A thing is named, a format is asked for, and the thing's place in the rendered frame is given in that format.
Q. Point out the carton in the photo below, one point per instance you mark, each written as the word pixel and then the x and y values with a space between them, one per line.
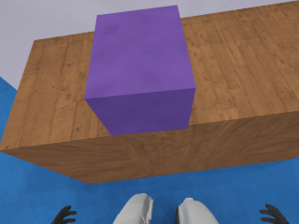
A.
pixel 140 77

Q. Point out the pedestal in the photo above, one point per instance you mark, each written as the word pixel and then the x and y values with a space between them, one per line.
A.
pixel 245 109

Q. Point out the right robot thigh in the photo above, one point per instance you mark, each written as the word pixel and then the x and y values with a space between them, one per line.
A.
pixel 194 212

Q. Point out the left robot hand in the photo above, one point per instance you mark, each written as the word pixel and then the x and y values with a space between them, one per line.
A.
pixel 59 219

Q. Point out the right robot hand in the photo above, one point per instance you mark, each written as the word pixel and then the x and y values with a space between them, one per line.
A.
pixel 273 211

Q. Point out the robot thigh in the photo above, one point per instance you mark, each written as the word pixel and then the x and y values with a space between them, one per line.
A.
pixel 136 211
pixel 194 212

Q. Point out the left robot thigh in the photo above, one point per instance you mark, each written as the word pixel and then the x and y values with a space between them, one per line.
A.
pixel 136 211

